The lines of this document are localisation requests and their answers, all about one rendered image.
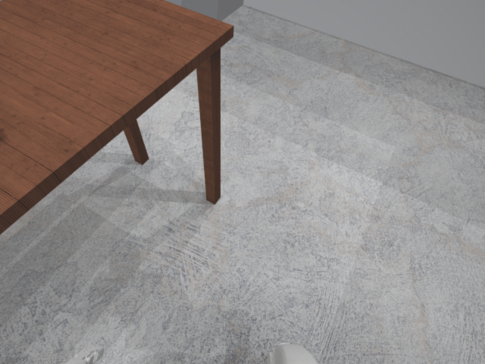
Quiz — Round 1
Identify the left robot hand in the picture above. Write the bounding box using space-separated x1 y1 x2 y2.
66 347 104 364

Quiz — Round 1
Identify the table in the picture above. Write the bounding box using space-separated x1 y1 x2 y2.
0 0 233 234

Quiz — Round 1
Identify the right robot thigh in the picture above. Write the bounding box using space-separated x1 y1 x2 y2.
268 344 318 364

